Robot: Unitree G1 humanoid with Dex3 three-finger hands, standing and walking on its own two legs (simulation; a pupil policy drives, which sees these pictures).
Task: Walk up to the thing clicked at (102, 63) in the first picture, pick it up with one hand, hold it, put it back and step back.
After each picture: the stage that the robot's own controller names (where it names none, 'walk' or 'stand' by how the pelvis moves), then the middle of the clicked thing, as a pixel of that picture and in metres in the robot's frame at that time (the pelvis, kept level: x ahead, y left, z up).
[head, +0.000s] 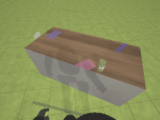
stand; (101, 65) +0.57 -0.09 -0.12
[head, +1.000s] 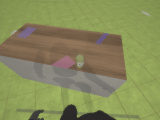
rise first; (79, 61) +0.50 +0.14 -0.09
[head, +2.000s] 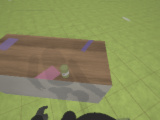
stand; (64, 71) +0.42 +0.23 -0.10
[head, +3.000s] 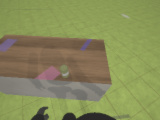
stand; (64, 71) +0.42 +0.23 -0.11
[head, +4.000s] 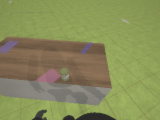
stand; (64, 74) +0.41 +0.23 -0.12
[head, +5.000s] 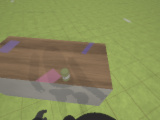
stand; (65, 74) +0.40 +0.22 -0.12
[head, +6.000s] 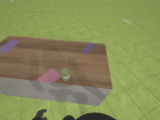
rise first; (65, 74) +0.40 +0.22 -0.12
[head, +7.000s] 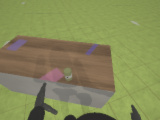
rise first; (68, 74) +0.41 +0.22 -0.11
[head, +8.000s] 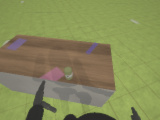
go down; (68, 73) +0.41 +0.22 -0.11
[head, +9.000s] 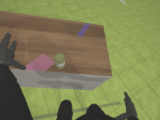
go down; (60, 61) +0.44 +0.20 -0.05
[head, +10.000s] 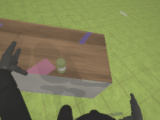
go down; (61, 66) +0.42 +0.21 -0.05
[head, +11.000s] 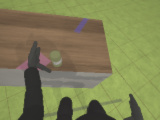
close in; (56, 59) +0.43 +0.21 -0.02
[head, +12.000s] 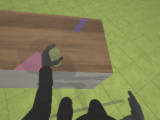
close; (55, 57) +0.44 +0.21 +0.00
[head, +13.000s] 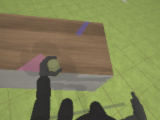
lift; (54, 68) +0.37 +0.22 -0.01
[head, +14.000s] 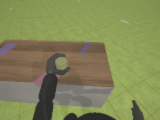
lift; (62, 67) +0.33 +0.18 +0.13
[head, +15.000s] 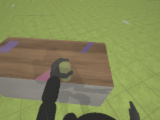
hold; (65, 71) +0.32 +0.17 +0.09
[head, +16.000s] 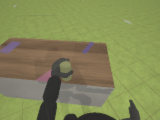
hold; (66, 71) +0.33 +0.17 +0.08
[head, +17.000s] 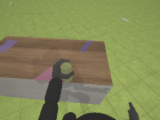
crouch; (66, 72) +0.33 +0.16 +0.07
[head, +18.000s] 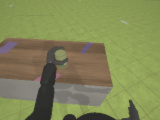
crouch; (61, 59) +0.39 +0.20 +0.12
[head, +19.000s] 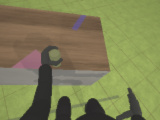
lower; (55, 58) +0.43 +0.20 -0.03
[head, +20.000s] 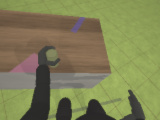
lower; (52, 58) +0.43 +0.22 -0.01
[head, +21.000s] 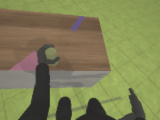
lower; (52, 57) +0.44 +0.22 +0.00
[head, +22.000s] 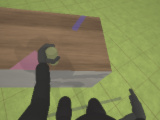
lower; (52, 56) +0.45 +0.22 +0.00
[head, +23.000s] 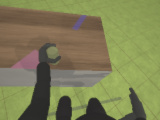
loosen; (53, 56) +0.45 +0.22 +0.00
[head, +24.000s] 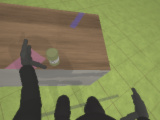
withdraw; (53, 57) +0.43 +0.20 +0.00
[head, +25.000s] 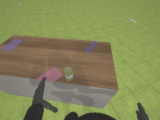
sink last; (68, 73) +0.40 +0.20 -0.06
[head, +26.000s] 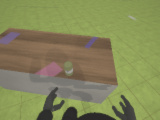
stand; (68, 68) +0.42 +0.20 -0.05
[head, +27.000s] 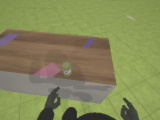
stand; (66, 69) +0.42 +0.20 -0.04
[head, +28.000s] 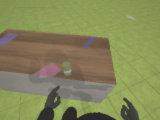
stand; (67, 68) +0.42 +0.20 -0.04
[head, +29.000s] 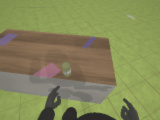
stand; (66, 69) +0.41 +0.20 -0.04
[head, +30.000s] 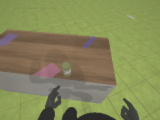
stand; (66, 69) +0.41 +0.21 -0.04
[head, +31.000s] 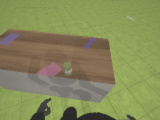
stand; (67, 68) +0.43 +0.20 -0.06
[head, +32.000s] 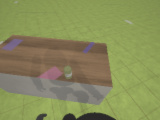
stand; (68, 72) +0.43 +0.21 -0.11
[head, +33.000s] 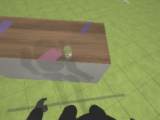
walk; (67, 52) +0.55 +0.22 -0.10
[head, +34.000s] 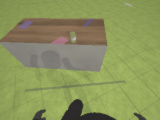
walk; (73, 37) +0.84 +0.31 -0.10
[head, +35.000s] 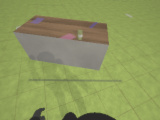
stand; (80, 34) +1.02 +0.21 -0.11
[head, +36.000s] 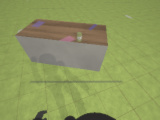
stand; (79, 36) +1.03 +0.21 -0.12
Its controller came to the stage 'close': yes
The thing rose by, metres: 0.21
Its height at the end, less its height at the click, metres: +0.00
